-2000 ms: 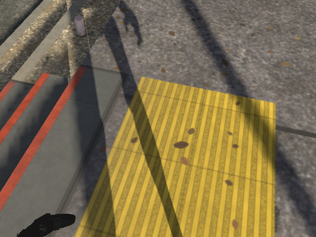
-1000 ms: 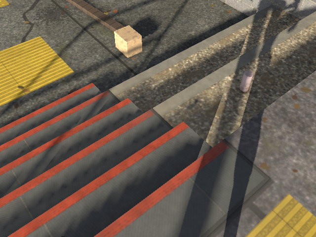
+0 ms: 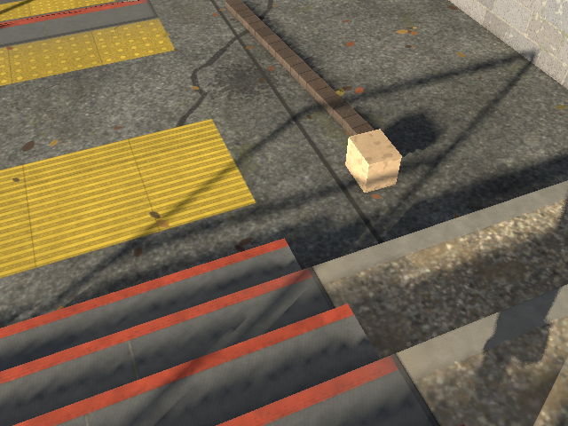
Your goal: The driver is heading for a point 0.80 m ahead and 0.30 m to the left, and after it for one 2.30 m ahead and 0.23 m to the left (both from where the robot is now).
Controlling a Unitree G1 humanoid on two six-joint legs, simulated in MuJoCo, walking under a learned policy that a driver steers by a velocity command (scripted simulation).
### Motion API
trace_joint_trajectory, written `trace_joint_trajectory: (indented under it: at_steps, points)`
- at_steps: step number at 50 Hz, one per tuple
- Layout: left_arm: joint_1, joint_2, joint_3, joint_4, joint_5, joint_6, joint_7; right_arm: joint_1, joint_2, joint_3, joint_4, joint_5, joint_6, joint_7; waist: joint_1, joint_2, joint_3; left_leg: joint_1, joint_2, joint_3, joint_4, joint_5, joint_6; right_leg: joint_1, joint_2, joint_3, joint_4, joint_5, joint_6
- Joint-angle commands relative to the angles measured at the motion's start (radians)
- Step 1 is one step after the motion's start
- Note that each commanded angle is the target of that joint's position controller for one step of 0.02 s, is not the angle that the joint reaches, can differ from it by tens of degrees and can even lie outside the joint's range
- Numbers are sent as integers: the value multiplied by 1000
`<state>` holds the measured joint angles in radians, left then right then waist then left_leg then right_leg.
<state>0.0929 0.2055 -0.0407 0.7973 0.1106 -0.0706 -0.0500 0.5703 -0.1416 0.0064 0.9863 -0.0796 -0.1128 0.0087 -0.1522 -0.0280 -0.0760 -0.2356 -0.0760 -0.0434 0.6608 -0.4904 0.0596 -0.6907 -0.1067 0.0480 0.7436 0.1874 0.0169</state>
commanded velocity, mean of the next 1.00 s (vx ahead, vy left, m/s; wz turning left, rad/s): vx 0.50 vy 0.00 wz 0.55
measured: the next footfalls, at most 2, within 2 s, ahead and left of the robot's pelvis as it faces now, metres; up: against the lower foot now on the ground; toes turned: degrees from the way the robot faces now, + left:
right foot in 0.14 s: +0.25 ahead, -0.17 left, -0.14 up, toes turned -2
left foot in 0.82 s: +0.49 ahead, +0.23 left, -0.28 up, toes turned +34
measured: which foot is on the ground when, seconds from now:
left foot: down 0.00-0.16, up 0.18-0.80, down 0.82-1.00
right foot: up 0.00-0.12, down 0.14-0.84, up 0.86-1.00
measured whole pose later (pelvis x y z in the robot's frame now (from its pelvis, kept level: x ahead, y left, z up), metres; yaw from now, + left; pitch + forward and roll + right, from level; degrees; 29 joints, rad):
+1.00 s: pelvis +0.50 +0.13 -0.26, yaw +34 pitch +1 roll +2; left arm 0.26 0.23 0.02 0.97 0.08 -0.10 -0.02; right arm 0.39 -0.20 -0.05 1.05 -0.05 -0.09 0.07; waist -0.01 -0.03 -0.01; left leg -0.29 -0.08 0.03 0.56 -0.29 0.08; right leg -0.58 -0.15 0.02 1.36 -0.48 0.00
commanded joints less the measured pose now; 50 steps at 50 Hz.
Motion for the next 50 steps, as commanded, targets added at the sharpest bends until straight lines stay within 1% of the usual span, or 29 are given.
trace_joint_trajectory:
  at_steps: [1, 3, 5, 7, 8, 9, 10, 11, 12, 14, 15, 17, 18, 20, 22, 24, 28, 32, 37, 39, 41, 42, 43, 44, 45, 46, 47, 48, 50]
  points:
    - [-191, 15, -11, -74, -7, -12, 3, 175, -60, -4, 15, 19, 10, -26, -69, 51, 129, 87, 186, -289, 84, 143, 182, -180, -25, 8, -298, 209, 12]
    - [-159, 35, -8, -86, -37, -1, -8, 80, -167, -16, -26, -21, 29, 16, -10, 88, 149, -360, 152, -257, 26, -2, 182, 294, 23, -96, -239, 259, 9]
    - [-17, 81, 10, -50, -39, 9, 4, 31, -167, -14, -53, -3, 29, 32, 73, 56, 182, -384, 152, -297, 134, -102, 153, 452, 8, -83, -342, 147, 3]
    - [252, 208, 79, 23, -60, -11, 26, 46, -202, -18, -40, 7, 33, 50, 209, -26, 109, -363, 86, -265, 445, -25, 58, 759, -10, -130, -426, 151, -59]
    - [405, 247, 107, 34, -43, -12, 25, 150, -122, -4, -8, -15, 18, 78, 249, -117, -104, -489, 16, -192, 751, 16, -18, 1094, -111, -40, -165, 270, -201]
    - [555, 259, 110, 61, -23, -7, -17, 382, -29, 2, 67, 26, 11, 92, 184, -242, -398, -573, -7, -105, 1256, -346, -43, 1321, -342, 114, 38, 743, -373]
    - [568, 276, 104, 74, -13, 0, -55, 259, -80, -1, -32, 45, 10, 108, 234, -197, -358, -840, -38, -131, 1466, -283, -54, 1256, -455, 475, -160, 224, -465]
    - [410, 267, 108, 86, -38, 4, -46, 27, -105, -16, -91, 45, 14, 92, 213, -105, -43, -1040, 61, -90, 1401, -51, -45, 948, -417, 456, -309, -459, -344]
    - [341, 155, 75, 60, -40, -7, -41, -73, -86, -13, -87, 38, 17, 62, 202, 22, 66, -966, 102, -78, 1272, 121, -24, 700, -335, 317, -392, -674, -266]
    - [304, 37, 47, 52, -12, -23, -21, -80, -41, 6, -97, 31, 30, 28, 117, 12, 126, -735, 217, -102, 1128, 237, 2, 359, -389, 263, -457, -467, -299]
    - [248, -67, 19, 48, -24, -44, 14, -76, -11, 19, -92, -3, 41, 32, 75, 21, 161, -699, 269, -130, 845, 401, 26, 291, -295, 168, -491, -454, -251]
    - [348, -49, 33, 108, -37, -72, 57, -95, -38, 6, -85, 0, 45, 57, 136, -10, 148, -724, 242, -103, 563, 490, 22, 365, -257, 67, -532, -442, -270]
    - [419, -20, 37, 145, -23, -69, 61, -136, -69, -7, -82, -1, 44, 71, 163, -31, 153, -727, 239, -96, 467, 528, 14, 405, -281, 53, -551, -373, -289]
    - [435, 18, 47, 175, 25, -58, 56, -142, -42, -5, -72, -6, 46, 99, 128, -29, 100, -679, 229, -89, 516, 632, 26, 407, -267, -44, -467, -164, -285]
    - [364, -37, 25, 188, 32, -64, 66, -212, -60, -7, -89, -11, 39, 110, 128, 27, 94, -702, 248, -153, 397, 774, 39, 451, -236, -120, -426, -186, -248]
    - [477, -51, 9, 236, 15, -70, 79, -291, -63, -10, -108, -6, 47, 106, 174, -12, 128, -738, 236, -95, 282, 890, 36, 545, -241, -150, -423, -220, -240]
    - [574, -49, -11, 292, 32, -71, 65, -407, -74, -10, -136, 11, 66, 114, 213, -5, 214, -537, 224, 2, 126, 1000, 37, 469, -207, -256, -409, -359, -193]
    - [599, -2, 5, 316, -1, -67, 87, -544, -80, -11, -186, -11, 76, 98, 263, -19, 270, -497, 225, 42, -101, 852, 29, 633, -223, -267, -311, -398, -151]
    - [714, 22, 43, 368, -8, 1, 123, -681, -38, 2, -172, -36, 76, 84, 361, 8, 305, -479, 233, 92, -338, 723, 18, 799, -288, -226, -232, -408, -120]
    - [684, 58, 64, 360, 7, 11, 112, -595, -76, -23, -126, -25, 51, 71, 299, 36, 221, -256, 174, 143, -340, 684, 37, 761, -257, -284, -77, -223, -98]
    - [607, 72, 58, 347, 56, 24, 43, -166, -243, -103, 27, 12, 20, 63, 85, 125, 2, 486, 112, 183, -237, 904, 71, 366, -124, -363, 348, -338, -23]
    - [748, -59, 24, 347, 58, 11, -14, 98, -384, -147, 107, 6, 28, 61, 84, 260, -327, 1086, 259, -13, 75, 1310, 242, 53, -25, -313, 712, -902, 60]
    - [575, 32, 42, 243, -21, -22, -46, 276, -382, -150, 148, 10, 40, 62, -48, 199, -501, 1233, 416, -291, -18, 1258, 366, -102, 47, -184, 1009, -1009, 70]
    - [265, 63, 56, 150, -79, -62, -44, 270, -325, -147, 165, 6, 35, 46, -126, 161, -242, 1086, 423, -356, -118, 982, 343, -399, 36, -139, 1100, -1008, 54]
    - [103, 60, 53, 99, -85, -80, -11, 173, -275, -138, 137, 33, 26, 39, -116, 120, -70, 807, 386, -296, -168, 743, 296, -434, -29, -84, 1073, -1011, 37]
    - [146, 103, 67, 106, -68, -79, 9, 86, -172, -102, 106, 16, 29, 50, -26, 61, -42, 572, 394, -309, -180, 764, 313, -328, -68, -43, 1014, -939, 26]
    - [164, 77, 64, 95, -59, -72, 23, 7, -105, -75, 85, -5, 34, 58, 65, 6, 51, 303, 390, -312, -195, 699, 312, -229, -86, 0, 831, -818, -8]
    - [206, 6, 49, 106, -31, -57, 35, -124, -47, -41, 42, 10, 17, 59, 158, -47, 126, -8, 373, -263, -248, 623, 272, -52, -109, 66, 552, -587, -47]
    - [246, -8, 49, 116, -17, -31, 47, -269, -108, -43, -44, 54, -4, 66, 218, 69, 173, -335, 326, -240, -364, 425, 307, 137, -55, 23, 347, -502, -55]
Keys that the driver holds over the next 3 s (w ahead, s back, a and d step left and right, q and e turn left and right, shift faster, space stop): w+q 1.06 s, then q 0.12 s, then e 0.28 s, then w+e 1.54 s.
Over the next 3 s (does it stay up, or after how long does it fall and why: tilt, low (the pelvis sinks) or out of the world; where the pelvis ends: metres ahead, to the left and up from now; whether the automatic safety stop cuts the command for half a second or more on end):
stays up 1.37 0.40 -0.70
